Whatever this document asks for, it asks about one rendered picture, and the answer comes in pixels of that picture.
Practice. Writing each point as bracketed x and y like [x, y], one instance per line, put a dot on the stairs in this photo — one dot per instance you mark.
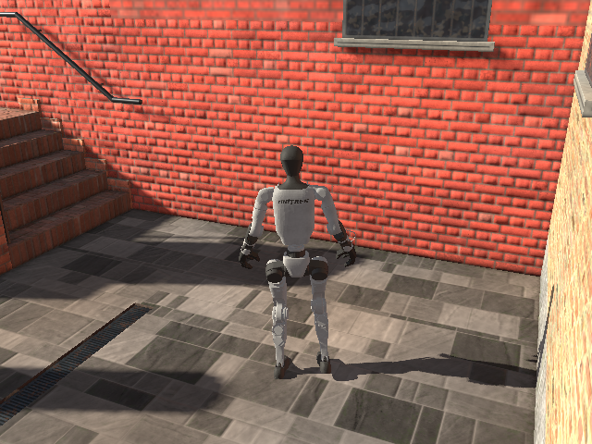
[48, 195]

